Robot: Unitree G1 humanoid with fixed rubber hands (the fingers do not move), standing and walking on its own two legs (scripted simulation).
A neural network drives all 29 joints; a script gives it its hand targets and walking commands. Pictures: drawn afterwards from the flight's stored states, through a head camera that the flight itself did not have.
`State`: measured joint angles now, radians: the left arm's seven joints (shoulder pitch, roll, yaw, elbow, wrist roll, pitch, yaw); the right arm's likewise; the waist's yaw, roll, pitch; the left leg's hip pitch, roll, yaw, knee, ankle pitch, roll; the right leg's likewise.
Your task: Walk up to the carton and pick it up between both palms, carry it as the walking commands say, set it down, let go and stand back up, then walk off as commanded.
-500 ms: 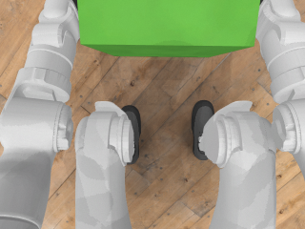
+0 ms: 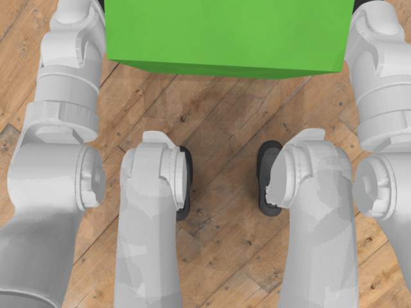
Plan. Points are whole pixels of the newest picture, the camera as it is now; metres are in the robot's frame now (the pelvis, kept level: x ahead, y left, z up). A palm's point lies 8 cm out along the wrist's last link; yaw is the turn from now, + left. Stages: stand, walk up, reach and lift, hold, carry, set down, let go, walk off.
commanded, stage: reach and lift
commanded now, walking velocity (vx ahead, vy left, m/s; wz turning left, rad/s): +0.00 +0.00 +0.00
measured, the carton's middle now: (221, 26) +0.52 +0.00 -0.20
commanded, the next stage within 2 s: none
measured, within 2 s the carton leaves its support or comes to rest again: neither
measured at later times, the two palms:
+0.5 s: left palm out of the picture +0.53 +0.19 -0.07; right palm out of the picture +0.52 -0.19 -0.07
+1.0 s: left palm out of the picture +0.52 +0.18 +0.01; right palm out of the picture +0.51 -0.19 +0.00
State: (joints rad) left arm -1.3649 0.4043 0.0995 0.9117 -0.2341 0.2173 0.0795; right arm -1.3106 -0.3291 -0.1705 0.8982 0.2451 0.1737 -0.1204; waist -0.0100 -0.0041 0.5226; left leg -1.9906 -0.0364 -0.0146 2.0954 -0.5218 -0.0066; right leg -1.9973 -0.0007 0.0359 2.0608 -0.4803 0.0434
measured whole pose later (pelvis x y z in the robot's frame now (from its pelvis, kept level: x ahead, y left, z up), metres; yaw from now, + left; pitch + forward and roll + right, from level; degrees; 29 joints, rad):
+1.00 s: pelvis -0.01 +0.00 +0.10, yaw +0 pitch +21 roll +0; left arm -1.24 0.24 0.39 0.55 0.00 0.42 -0.02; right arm -1.19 -0.21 -0.39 0.52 0.03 0.41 -0.03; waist -0.01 0.00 0.52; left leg -1.69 -0.04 -0.02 1.76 -0.45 -0.01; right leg -1.70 0.02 0.04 1.74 -0.41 0.04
